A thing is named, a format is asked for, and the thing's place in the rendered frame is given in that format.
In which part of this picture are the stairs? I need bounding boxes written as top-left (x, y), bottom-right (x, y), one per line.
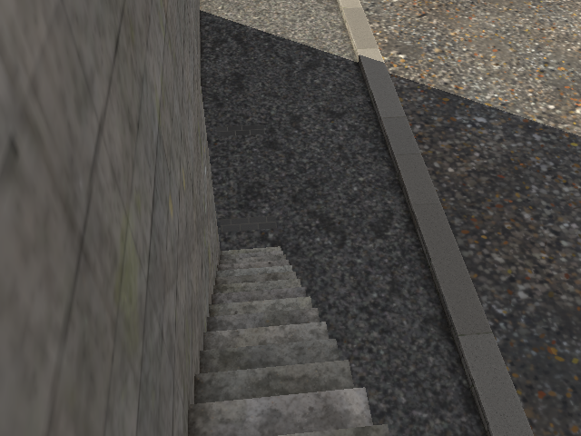
top-left (188, 246), bottom-right (390, 436)

